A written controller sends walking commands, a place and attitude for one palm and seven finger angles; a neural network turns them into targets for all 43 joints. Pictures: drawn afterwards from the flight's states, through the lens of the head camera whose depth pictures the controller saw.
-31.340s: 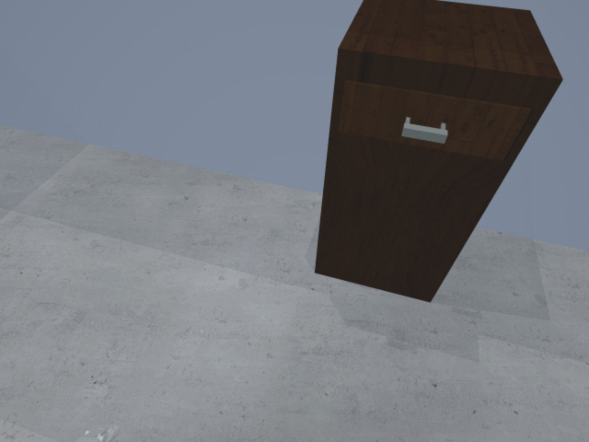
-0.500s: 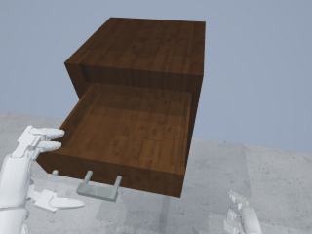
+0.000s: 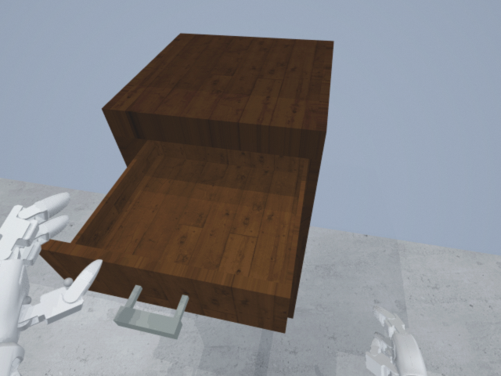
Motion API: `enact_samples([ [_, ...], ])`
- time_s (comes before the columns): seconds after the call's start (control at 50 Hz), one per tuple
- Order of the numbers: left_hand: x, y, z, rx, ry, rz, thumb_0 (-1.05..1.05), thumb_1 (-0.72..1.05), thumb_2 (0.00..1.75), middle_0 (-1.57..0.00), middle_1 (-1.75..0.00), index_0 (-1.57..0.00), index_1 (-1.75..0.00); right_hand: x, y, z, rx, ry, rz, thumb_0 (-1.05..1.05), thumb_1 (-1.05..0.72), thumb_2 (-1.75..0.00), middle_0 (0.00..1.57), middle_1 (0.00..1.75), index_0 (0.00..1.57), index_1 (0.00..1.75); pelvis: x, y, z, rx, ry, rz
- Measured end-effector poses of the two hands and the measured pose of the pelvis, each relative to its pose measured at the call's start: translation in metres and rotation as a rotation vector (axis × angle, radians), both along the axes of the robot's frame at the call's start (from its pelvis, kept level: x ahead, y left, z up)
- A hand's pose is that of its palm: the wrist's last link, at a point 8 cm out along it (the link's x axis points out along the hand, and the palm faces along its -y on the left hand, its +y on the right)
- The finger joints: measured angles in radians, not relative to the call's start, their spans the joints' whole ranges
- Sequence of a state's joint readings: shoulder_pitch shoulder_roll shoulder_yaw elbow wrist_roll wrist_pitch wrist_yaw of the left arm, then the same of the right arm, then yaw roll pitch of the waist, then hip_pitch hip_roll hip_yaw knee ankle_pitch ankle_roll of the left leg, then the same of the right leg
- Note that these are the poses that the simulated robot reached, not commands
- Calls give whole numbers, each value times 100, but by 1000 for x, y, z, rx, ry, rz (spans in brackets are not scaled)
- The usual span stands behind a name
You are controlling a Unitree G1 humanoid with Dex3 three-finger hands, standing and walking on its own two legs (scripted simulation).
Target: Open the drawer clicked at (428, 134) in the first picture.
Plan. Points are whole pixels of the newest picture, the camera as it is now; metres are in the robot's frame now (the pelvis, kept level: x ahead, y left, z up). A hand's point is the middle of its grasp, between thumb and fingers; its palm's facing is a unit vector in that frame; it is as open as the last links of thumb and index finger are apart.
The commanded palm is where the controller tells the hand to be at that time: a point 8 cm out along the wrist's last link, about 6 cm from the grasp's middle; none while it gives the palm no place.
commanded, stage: draw the hand back to the body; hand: left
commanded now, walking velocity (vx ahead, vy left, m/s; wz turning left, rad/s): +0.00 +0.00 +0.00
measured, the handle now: (154, 309) +0.22 +0.19 -0.01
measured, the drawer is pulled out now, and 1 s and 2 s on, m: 0.30 0.30 0.30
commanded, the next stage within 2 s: step back with the hand held close in 0.32 s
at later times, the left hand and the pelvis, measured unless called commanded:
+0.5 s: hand (71, 280) +0.17 +0.22 +0.17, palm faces +0.39 -0.79 -0.47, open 7.5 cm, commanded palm +0.12 +0.26 +0.18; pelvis -0.01 -0.02 +0.00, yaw +0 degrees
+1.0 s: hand (32, 320) +0.13 +0.24 +0.17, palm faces +0.32 -0.79 -0.52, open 7.4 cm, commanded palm +0.07 +0.29 +0.18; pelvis -0.07 +0.01 -0.01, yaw -1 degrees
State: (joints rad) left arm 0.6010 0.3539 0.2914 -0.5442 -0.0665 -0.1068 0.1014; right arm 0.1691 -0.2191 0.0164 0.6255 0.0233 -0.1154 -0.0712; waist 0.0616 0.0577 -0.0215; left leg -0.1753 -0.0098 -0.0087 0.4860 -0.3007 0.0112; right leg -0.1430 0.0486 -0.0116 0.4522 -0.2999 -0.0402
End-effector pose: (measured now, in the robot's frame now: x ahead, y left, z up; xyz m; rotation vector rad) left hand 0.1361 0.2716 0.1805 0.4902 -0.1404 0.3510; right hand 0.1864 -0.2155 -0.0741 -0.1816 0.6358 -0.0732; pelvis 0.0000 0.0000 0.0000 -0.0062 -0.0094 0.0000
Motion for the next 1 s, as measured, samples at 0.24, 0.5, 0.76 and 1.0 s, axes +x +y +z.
enact_samples([
  [0.24, -1, -10, -4, -27, 2, 16, 1, 77, 84, -22, -38, -22, -38, -2, -7, 0, 11, -8, 8, 1, -91, -90, 20, 30, 21, 30, -4, -10, 0, 6, -11, 5],
  [0.5, -3, -11, 11, 54, -28, 15, 2, 88, 89, -21, -31, -21, -31, -17, -21, -8, 15, 27, -7, 1, -91, -90, 20, 30, 20, 30, -10, -18, 0, -1, -3, 1],
  [0.76, 7, -10, -11, 80, 62, -136, 2, 88, 90, -21, -30, -21, -31, -62, -38, -6, -23, 104, -159, 1, -91, -90, 20, 30, 20, 30, -31, 1, -3, 10, 48, -37],
  [1.0, -43, 12, 7, 134, -63, -84, 2, 88, 90, -21, -30, -21, -31, -87, -8, -4, -33, 63, -93, 1, -91, -90, 20, 30, 20, 30, -65, 9, -10, 13, 43, -24],
])
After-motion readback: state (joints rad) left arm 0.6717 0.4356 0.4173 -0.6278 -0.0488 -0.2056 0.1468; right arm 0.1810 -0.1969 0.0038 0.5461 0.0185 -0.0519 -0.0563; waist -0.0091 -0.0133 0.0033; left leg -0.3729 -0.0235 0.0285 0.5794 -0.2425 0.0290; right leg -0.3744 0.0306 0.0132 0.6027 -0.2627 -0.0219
